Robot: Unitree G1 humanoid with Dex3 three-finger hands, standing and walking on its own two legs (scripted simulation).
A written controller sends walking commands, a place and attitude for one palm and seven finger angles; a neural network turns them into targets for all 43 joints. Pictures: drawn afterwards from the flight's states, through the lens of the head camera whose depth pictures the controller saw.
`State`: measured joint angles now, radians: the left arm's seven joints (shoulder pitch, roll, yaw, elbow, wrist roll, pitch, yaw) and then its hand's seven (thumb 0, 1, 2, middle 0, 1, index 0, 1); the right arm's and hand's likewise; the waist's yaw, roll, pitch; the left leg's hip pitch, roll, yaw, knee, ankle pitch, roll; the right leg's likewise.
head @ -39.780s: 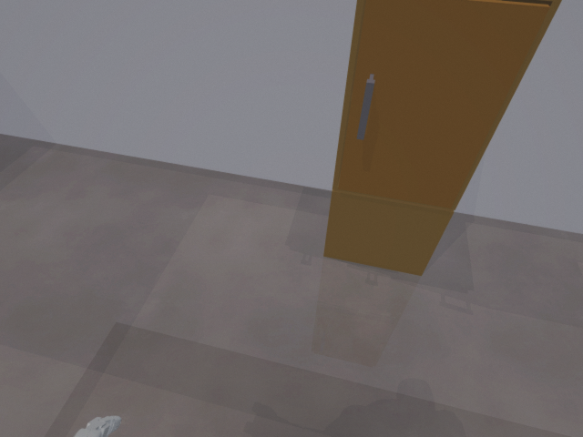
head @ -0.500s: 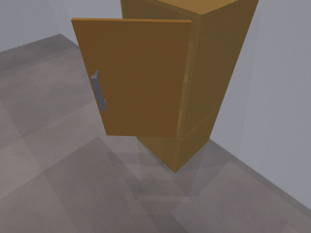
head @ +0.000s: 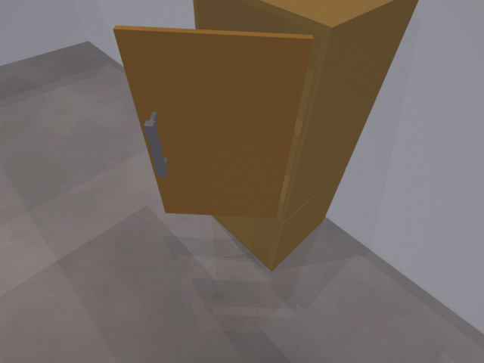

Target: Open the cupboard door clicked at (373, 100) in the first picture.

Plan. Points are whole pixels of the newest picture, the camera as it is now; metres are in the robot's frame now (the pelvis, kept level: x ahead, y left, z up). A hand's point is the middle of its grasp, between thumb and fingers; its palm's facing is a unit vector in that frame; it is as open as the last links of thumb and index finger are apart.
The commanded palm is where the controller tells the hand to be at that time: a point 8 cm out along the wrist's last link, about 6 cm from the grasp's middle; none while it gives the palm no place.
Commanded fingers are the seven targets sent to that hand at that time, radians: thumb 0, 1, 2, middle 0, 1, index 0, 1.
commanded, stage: look again from close up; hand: left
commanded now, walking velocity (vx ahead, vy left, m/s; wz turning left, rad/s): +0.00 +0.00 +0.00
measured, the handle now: (158, 145) +0.59 +0.25 -0.02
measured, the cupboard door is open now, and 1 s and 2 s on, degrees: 44 44 44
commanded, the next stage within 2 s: raise the hand with hooked fingers in 0.16 s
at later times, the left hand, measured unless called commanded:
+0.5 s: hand (133, 300) +0.21 +0.19 +0.00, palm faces +0.20 -0.98 -0.06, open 7.8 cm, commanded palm +0.11 +0.24 -0.06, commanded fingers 0.00 0.60 0.77 -0.22 -0.50 -0.22 -0.50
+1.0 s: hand (126, 327) +0.18 +0.21 -0.05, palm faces -0.08 -1.00 -0.01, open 10.5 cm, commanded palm +0.15 +0.27 -0.04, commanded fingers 0.00 0.01 0.52 -0.26 -0.87 -0.26 -0.87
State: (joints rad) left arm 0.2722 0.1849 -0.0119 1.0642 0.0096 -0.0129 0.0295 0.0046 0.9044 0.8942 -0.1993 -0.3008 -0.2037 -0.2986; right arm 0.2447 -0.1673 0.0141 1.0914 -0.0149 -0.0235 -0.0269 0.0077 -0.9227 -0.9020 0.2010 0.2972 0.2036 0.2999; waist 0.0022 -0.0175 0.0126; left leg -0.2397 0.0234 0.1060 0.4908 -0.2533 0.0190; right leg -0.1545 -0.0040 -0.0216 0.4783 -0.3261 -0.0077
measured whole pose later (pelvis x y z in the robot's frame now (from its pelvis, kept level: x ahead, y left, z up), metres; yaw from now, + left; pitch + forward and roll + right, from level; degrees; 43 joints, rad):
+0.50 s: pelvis -0.02 -0.01 -0.02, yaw +3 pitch +6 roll +1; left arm 0.26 0.17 0.13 0.23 -0.18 -0.31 -0.06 0.01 0.80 0.85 -0.20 -0.37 -0.21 -0.37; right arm 0.22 -0.22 -0.02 0.75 0.01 -0.24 -0.05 0.01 -0.91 -0.90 0.20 0.30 0.20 0.30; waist -0.03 0.02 -0.09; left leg -0.51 0.00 0.06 0.70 -0.30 0.02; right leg -0.42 -0.03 -0.06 0.74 -0.42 -0.01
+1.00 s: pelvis -0.06 -0.02 -0.09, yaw +3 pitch +14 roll -3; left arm 0.16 0.34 0.27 0.24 -0.35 -0.29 -0.49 0.01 0.23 0.61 -0.25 -0.73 -0.25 -0.73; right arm 0.22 -0.21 0.05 0.59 0.04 -0.23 -0.09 0.01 -0.90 -0.90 0.20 0.30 0.21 0.30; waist -0.01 0.04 -0.12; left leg -0.96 0.07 -0.02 1.16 -0.44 -0.01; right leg -0.83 0.02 -0.13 1.14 -0.55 -0.05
